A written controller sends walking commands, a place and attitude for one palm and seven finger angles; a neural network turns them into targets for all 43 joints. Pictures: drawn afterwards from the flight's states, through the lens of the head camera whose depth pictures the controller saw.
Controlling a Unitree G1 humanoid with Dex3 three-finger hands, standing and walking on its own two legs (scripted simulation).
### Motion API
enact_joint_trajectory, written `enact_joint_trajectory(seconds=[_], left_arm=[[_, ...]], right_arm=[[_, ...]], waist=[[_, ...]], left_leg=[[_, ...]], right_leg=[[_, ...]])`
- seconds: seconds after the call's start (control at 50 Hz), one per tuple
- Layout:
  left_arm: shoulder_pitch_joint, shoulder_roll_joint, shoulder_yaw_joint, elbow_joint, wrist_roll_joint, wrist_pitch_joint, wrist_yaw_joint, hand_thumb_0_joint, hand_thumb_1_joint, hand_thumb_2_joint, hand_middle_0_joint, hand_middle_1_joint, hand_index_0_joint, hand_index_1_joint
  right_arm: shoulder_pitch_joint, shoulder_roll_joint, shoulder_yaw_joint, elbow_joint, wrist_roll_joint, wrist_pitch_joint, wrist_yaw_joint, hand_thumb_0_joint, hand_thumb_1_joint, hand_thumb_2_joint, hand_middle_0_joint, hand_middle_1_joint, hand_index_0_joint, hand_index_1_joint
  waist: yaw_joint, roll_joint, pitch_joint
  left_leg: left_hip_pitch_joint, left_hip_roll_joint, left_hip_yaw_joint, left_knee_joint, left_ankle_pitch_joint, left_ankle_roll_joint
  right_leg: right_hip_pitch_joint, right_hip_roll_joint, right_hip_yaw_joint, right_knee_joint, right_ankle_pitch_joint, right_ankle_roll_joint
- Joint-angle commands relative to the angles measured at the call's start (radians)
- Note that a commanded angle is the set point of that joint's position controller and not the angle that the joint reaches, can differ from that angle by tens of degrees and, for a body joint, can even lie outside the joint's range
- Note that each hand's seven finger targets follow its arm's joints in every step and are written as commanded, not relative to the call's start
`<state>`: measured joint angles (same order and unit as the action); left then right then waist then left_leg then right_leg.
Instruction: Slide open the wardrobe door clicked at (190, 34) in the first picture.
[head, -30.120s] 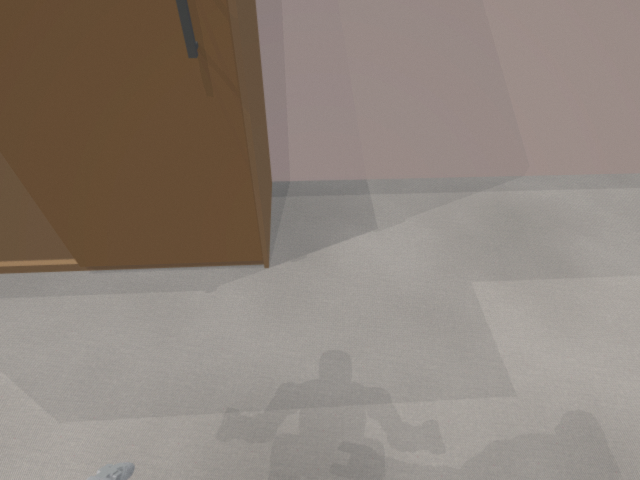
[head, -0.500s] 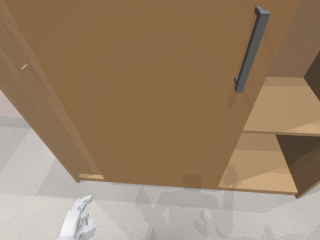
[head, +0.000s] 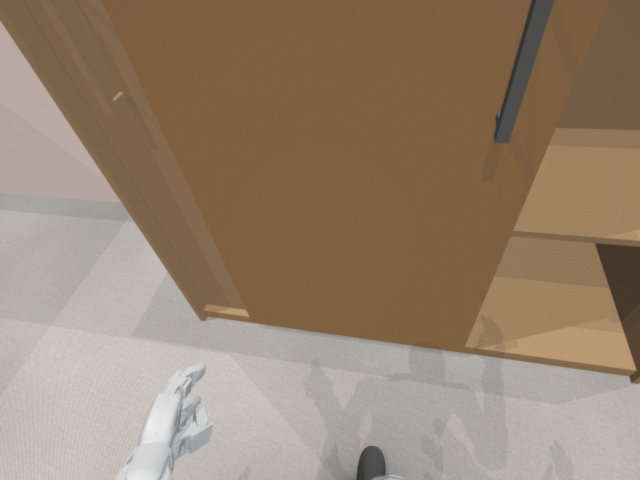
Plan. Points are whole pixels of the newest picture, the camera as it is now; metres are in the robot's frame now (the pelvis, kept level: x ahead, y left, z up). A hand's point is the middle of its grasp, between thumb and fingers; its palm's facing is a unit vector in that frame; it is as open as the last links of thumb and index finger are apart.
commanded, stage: stop stepping back and stand still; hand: right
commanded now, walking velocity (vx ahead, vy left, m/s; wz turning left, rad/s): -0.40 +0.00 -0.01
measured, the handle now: (519, 63) +0.60 -0.24 +0.21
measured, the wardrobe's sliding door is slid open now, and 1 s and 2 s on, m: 0.48 0.48 0.48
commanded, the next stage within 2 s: let the arm hang, fingers relaxed in 1.58 s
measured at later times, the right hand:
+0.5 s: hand out of the picture +0.09 -0.31 +0.19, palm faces +0.37 +0.84 -0.40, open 7.4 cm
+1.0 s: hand out of the picture +0.08 -0.38 +0.18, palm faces +0.51 +0.78 -0.36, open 7.4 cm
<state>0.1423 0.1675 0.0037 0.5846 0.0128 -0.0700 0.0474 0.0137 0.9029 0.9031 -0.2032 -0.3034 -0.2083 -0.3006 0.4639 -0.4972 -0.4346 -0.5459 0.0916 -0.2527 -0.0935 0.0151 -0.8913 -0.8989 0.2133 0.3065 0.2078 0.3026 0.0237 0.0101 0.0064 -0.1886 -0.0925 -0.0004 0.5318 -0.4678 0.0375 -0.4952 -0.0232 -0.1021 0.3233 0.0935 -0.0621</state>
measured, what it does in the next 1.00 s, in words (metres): walks backwards: right foot, then left foot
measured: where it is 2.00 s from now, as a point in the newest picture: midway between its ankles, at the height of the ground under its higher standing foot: outside the picture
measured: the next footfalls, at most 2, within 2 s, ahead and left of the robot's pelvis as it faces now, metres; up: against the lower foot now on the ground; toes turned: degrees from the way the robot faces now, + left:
right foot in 0.18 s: +0.08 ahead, -0.08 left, +0.00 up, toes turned +4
left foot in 0.42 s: -0.08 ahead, +0.06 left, +0.01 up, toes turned +8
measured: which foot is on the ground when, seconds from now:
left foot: down 0.00-0.20, up 0.22-0.40, down 0.42-0.62, up 0.64-0.86, down 0.88-1.00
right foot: down 0.00-0.04, up 0.06-0.16, down 0.18-0.40, up 0.42-0.60, down 0.62-1.00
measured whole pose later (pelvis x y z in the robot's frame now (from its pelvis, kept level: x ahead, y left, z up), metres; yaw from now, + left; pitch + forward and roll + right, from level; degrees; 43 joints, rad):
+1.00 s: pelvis -0.12 -0.10 +0.00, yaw +1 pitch -2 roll +2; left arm 0.27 0.20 0.00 0.71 0.00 -0.09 0.06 0.02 0.90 0.90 -0.20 -0.30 -0.21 -0.30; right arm 0.48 -0.38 -0.42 -0.47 0.03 -0.19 -0.17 0.01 -0.89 -0.90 0.21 0.31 0.21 0.30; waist -0.04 0.02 -0.02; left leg -0.22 0.00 0.06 0.58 -0.33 0.02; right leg -0.42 -0.06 -0.03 0.84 -0.39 -0.02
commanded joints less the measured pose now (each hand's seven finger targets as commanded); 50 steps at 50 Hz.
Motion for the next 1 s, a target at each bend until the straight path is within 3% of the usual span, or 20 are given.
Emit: enact_joint_trajectory(seconds=[0.0,0.04,0.12,0.16,0.18,0.22,0.34,0.4,0.42,0.48,0.56,0.6,0.64,0.72,0.78,0.8,0.84,0.86,0.92,0.98], left_arm=[[-0.022,0.143,0.061,-0.147,-0.013,-0.032,0.001,0.000,0.900,0.900,-0.200,-0.300,-0.200,-0.300],[-0.024,0.145,0.066,-0.130,-0.005,-0.042,0.007,0.000,0.900,0.900,-0.200,-0.300,-0.200,-0.300],[-0.014,0.181,0.032,-0.070,-0.011,-0.062,0.049,0.000,0.900,0.900,-0.200,-0.300,-0.200,-0.300],[-0.015,0.207,0.043,-0.084,-0.031,-0.118,0.070,0.000,0.900,0.900,-0.200,-0.300,-0.200,-0.300],[-0.001,0.197,0.045,-0.075,-0.033,-0.133,0.067,0.000,0.900,0.900,-0.200,-0.300,-0.200,-0.300],[0.002,0.177,0.044,-0.087,-0.013,-0.140,0.051,0.000,0.900,0.900,-0.200,-0.300,-0.200,-0.300],[-0.009,0.152,0.042,-0.106,0.011,-0.106,0.009,0.000,0.900,0.900,-0.200,-0.300,-0.200,-0.300],[0.004,0.154,0.051,-0.084,0.002,-0.054,0.016,0.000,0.900,0.900,-0.200,-0.300,-0.200,-0.300],[0.019,0.156,0.056,-0.065,0.000,-0.058,0.022,0.000,0.900,0.900,-0.200,-0.300,-0.200,-0.300],[-0.013,0.157,0.046,-0.057,-0.007,-0.059,0.039,0.000,0.900,0.900,-0.200,-0.300,-0.200,-0.300],[-0.013,0.156,0.031,-0.069,-0.011,-0.086,0.064,0.000,0.900,0.900,-0.200,-0.300,-0.200,-0.300],[-0.001,0.187,0.039,-0.102,-0.011,-0.110,0.051,0.000,0.900,0.900,-0.200,-0.300,-0.200,-0.300],[-0.011,0.161,0.051,-0.100,-0.006,-0.119,0.020,0.000,0.900,0.900,-0.200,-0.300,-0.200,-0.300],[-0.005,0.151,0.045,-0.107,-0.005,-0.107,-0.006,0.000,0.900,0.900,-0.200,-0.300,-0.200,-0.300],[0.002,0.157,0.049,-0.119,0.002,-0.075,0.016,0.000,0.900,0.900,-0.200,-0.300,-0.200,-0.300],[0.007,0.155,0.051,-0.111,0.004,-0.065,0.020,0.000,0.900,0.900,-0.200,-0.300,-0.200,-0.300],[0.017,0.149,0.061,-0.111,-0.013,-0.056,0.023,0.000,0.900,0.900,-0.200,-0.300,-0.200,-0.300],[0.013,0.153,0.054,-0.101,0.001,-0.074,0.021,0.000,0.900,0.900,-0.200,-0.300,-0.200,-0.300],[0.011,0.148,0.049,-0.062,-0.017,-0.092,0.023,0.000,0.900,0.900,-0.200,-0.300,-0.200,-0.300],[-0.021,0.142,0.035,-0.048,-0.010,-0.097,0.042,0.000,0.900,0.900,-0.200,-0.300,-0.200,-0.300]], right_arm=[[0.166,-0.178,-0.190,-0.248,0.032,-0.068,-0.030,0.000,-0.900,-0.900,0.200,0.300,0.200,0.300],[0.107,-0.184,-0.165,-0.237,0.002,-0.044,-0.041,0.000,-0.900,-0.900,0.200,0.300,0.200,0.300],[-0.175,-0.094,-0.058,-0.113,-0.047,0.000,-0.061,0.000,-0.900,-0.900,0.200,0.300,0.200,0.300],[-0.237,-0.108,-0.059,-0.112,-0.065,-0.021,-0.082,0.000,-0.900,-0.900,0.200,0.300,0.200,0.300],[-0.195,-0.085,-0.051,-0.079,-0.062,-0.037,-0.077,0.000,-0.900,-0.900,0.200,0.300,0.200,0.300],[-0.171,-0.093,-0.061,-0.213,-0.067,-0.025,-0.066,0.000,-0.900,-0.900,0.200,0.300,0.200,0.300],[0.129,-0.117,-0.094,-0.218,-0.061,0.009,-0.051,0.000,-0.900,-0.900,0.200,0.300,0.200,0.300],[-0.025,-0.150,-0.136,-0.226,-0.032,0.027,-0.050,0.000,-0.900,-0.900,0.200,0.300,0.200,0.300],[-0.104,-0.142,-0.141,-0.156,-0.037,0.020,-0.061,0.000,-0.900,-0.900,0.200,0.300,0.200,0.300],[-0.144,-0.073,-0.059,0.009,-0.053,0.041,-0.065,0.000,-0.900,-0.900,0.200,0.300,0.200,0.300],[-0.247,-0.038,0.022,-0.092,-0.057,0.033,-0.081,0.000,-0.900,-0.900,0.200,0.300,0.200,0.300],[-0.280,-0.088,-0.028,-0.231,-0.062,0.002,-0.084,0.000,-0.900,-0.900,0.200,0.300,0.200,0.300],[-0.149,-0.145,-0.111,-0.234,-0.056,-0.013,-0.058,0.000,-0.900,-0.900,0.200,0.300,0.200,0.300],[0.086,-0.082,-0.097,-0.263,-0.059,-0.010,-0.058,0.000,-0.900,-0.900,0.200,0.300,0.200,0.300],[0.081,-0.079,-0.100,-0.158,-0.065,0.024,-0.067,0.000,-0.900,-0.900,0.200,0.300,0.200,0.300],[0.065,-0.083,-0.104,-0.118,-0.069,0.037,-0.069,0.000,-0.900,-0.900,0.200,0.300,0.200,0.300],[-0.034,-0.121,-0.119,-0.110,-0.055,0.043,-0.069,0.000,-0.900,-0.900,0.200,0.300,0.200,0.300],[-0.077,-0.142,-0.153,-0.123,-0.048,0.017,-0.078,0.000,-0.900,-0.900,0.200,0.300,0.200,0.300],[-0.100,-0.056,-0.068,-0.081,-0.052,0.020,-0.080,0.000,-0.900,-0.900,0.200,0.300,0.200,0.300],[-0.178,-0.057,-0.033,-0.133,-0.059,0.003,-0.081,0.000,-0.900,-0.900,0.200,0.300,0.200,0.300]], waist=[[-0.039,0.012,-0.231],[-0.036,0.256,-0.081],[0.012,-0.091,0.064],[-0.030,-0.314,0.002],[-0.039,-0.235,-0.077],[-0.021,-0.356,-0.092],[-0.058,-0.159,-0.135],[-0.027,0.201,-0.061],[-0.004,0.193,-0.046],[0.008,0.093,0.074],[0.018,-0.065,0.017],[0.003,-0.415,0.021],[-0.009,-0.230,0.009],[-0.035,-0.306,-0.040],[-0.042,-0.264,-0.054],[-0.049,-0.147,-0.055],[-0.026,0.245,-0.021],[-0.011,0.107,-0.003],[-0.006,0.162,0.013],[0.007,-0.021,0.021]], left_leg=[[-0.262,0.206,-0.103,-0.327,0.059,0.057],[-0.624,0.474,-0.346,-0.456,-0.150,0.191],[-0.298,0.205,-0.062,-0.093,0.121,0.019],[-0.140,0.065,-0.009,0.109,0.086,-0.035],[-0.055,0.029,-0.028,0.132,0.035,-0.036],[-0.053,-0.007,-0.024,0.267,-0.012,-0.031],[0.287,0.002,0.058,-0.178,0.022,0.027],[-0.097,0.441,-0.384,-0.390,-0.094,0.245],[-0.152,0.456,-0.377,-0.385,-0.229,0.242],[-0.322,0.387,-0.276,-0.369,-0.380,0.168],[-0.266,0.230,-0.005,-0.032,-0.224,0.089],[-0.457,0.019,0.090,0.489,-0.144,-0.025],[-0.379,0.073,-0.010,0.658,-0.018,-0.021],[-0.062,0.069,0.101,0.288,0.050,-0.001],[0.223,0.011,0.158,0.027,-0.026,0.019],[0.265,0.050,0.084,-0.079,-0.047,0.045],[0.096,0.419,-0.509,-0.351,-0.110,0.225],[0.040,0.442,-0.477,-0.329,0.215,0.245],[-0.141,0.378,-0.299,-0.249,0.008,0.186],[-0.226,0.243,-0.055,-0.065,0.018,0.075]], right_leg=[[0.389,-0.011,0.040,0.297,-0.395,0.125],[0.345,0.054,0.160,0.798,-0.516,0.116],[0.191,-0.006,0.159,0.142,-0.408,0.067],[0.118,-0.188,0.440,-0.109,-0.504,-0.015],[0.095,-0.202,0.475,-0.159,-0.783,-0.033],[0.086,-0.205,0.591,-0.321,-0.976,0.050],[-0.007,-0.045,0.231,-0.117,-0.693,0.121],[-0.044,0.055,0.092,0.785,-0.471,0.083],[-0.094,0.009,0.139,0.886,-0.490,0.080],[0.012,-0.069,0.117,0.699,-0.500,0.047],[0.301,-0.009,0.013,0.175,-0.514,0.032],[0.351,-0.332,0.677,-0.176,-0.784,-0.116],[0.155,-0.331,0.695,-0.249,-0.949,-0.129],[0.008,-0.220,0.298,-0.172,-0.790,-0.047],[-0.127,-0.164,0.196,-0.016,-0.822,0.000],[-0.168,-0.112,0.152,0.156,-0.776,0.014],[-0.234,0.020,0.067,0.752,-0.570,0.055],[-0.176,-0.022,0.097,0.828,-0.535,0.068],[0.032,-0.073,0.128,0.579,-0.504,0.048],[0.307,-0.008,0.038,0.212,-0.386,0.047]])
